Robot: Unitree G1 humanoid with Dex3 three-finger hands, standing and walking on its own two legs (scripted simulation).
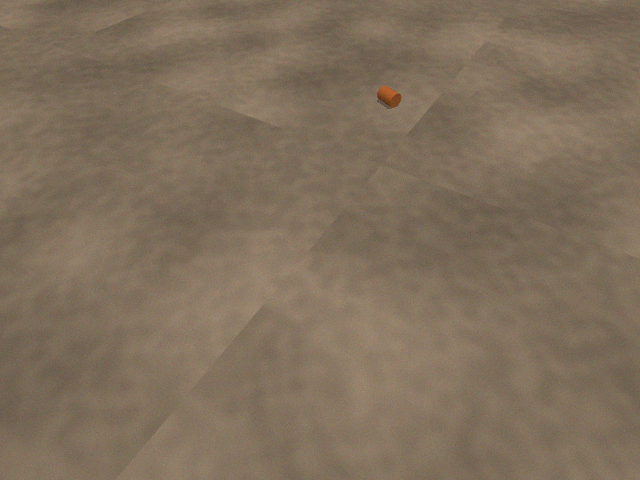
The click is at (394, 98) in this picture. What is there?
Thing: lying can
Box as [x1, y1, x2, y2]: [377, 85, 400, 107]
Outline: 382,86 377,93 378,98 390,106 394,107 399,102 400,95 387,86
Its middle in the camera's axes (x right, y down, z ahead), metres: +0.43 -0.92 +2.36
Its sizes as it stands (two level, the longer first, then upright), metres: 0.121 0.087 0.087
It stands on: the floor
